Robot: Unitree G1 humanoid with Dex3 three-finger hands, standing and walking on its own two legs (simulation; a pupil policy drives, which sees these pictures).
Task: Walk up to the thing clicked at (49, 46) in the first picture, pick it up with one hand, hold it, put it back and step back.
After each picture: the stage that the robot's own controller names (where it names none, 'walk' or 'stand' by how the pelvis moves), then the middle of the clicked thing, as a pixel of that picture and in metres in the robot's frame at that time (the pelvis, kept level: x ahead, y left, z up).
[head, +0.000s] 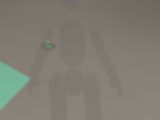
stand; (48, 45) +1.33 +0.35 -0.72
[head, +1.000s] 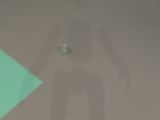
walk; (64, 49) +1.23 +0.16 -0.69
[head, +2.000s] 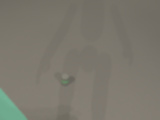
walk; (65, 79) +0.77 +0.13 -0.70
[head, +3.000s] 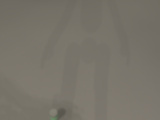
walk; (53, 115) +0.48 +0.18 -0.71
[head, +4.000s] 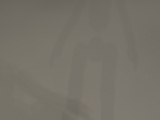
stand; out of the picture +0.36 +0.15 -0.70
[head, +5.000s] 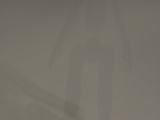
stand; out of the picture +0.33 +0.15 -0.72
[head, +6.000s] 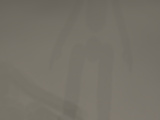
stand; out of the picture +0.34 +0.16 -0.73
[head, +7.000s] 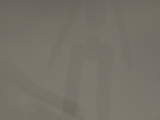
stand; out of the picture +0.33 +0.16 -0.73
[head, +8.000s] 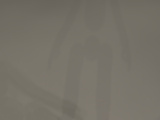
stand; out of the picture +0.33 +0.16 -0.73
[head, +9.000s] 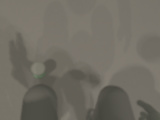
go down; (38, 70) +0.41 +0.17 -0.38
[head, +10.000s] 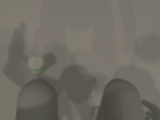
go down; (36, 65) +0.41 +0.18 -0.31
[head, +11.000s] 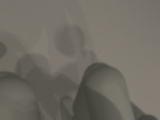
close in; out of the picture +0.41 +0.22 -0.22
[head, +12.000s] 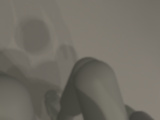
close; out of the picture +0.41 +0.23 -0.22
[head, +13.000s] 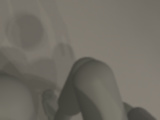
lift; out of the picture +0.40 +0.22 -0.22
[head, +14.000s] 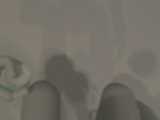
lift; (18, 81) +0.31 +0.22 -0.07
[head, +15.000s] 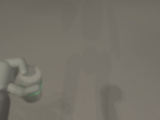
hold; (31, 85) +0.33 +0.16 +0.06
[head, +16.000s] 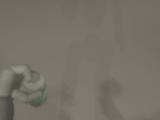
hold; (36, 90) +0.32 +0.16 +0.00
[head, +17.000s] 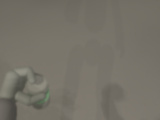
crouch; (39, 93) +0.32 +0.15 +0.01
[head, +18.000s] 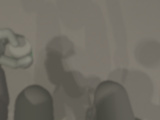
crouch; (22, 54) +0.43 +0.17 -0.09
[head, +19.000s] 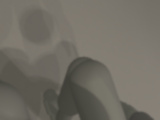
lower; out of the picture +0.43 +0.26 -0.23
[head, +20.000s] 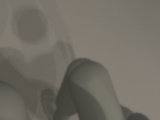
lower; out of the picture +0.43 +0.26 -0.23
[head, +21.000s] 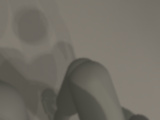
lower; out of the picture +0.43 +0.26 -0.23
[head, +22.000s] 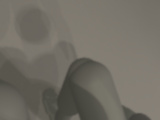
lower; out of the picture +0.42 +0.26 -0.23
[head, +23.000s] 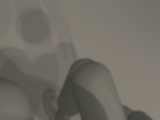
open; out of the picture +0.41 +0.24 -0.23
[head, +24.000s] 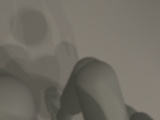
rise; out of the picture +0.40 +0.24 -0.23
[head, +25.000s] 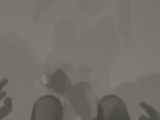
walk; (47, 82) +0.41 +0.17 -0.45
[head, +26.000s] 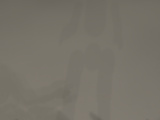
stand; out of the picture +0.35 +0.14 -0.66
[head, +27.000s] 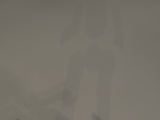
stand; out of the picture +0.37 +0.15 -0.66
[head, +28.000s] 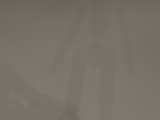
stand; out of the picture +0.37 +0.13 -0.71
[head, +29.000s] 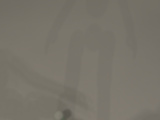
stand; (59, 117) +0.40 +0.15 -0.70
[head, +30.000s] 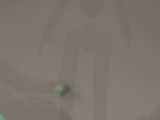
walk; (59, 91) +0.55 +0.16 -0.70
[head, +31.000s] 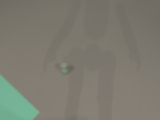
walk; (64, 68) +0.87 +0.20 -0.70
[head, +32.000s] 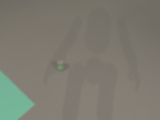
stand; (60, 65) +1.00 +0.19 -0.70
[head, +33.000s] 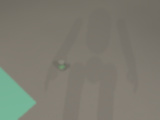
stand; (61, 65) +1.03 +0.18 -0.72
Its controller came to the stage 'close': yes
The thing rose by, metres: 0.72
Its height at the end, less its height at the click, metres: +0.00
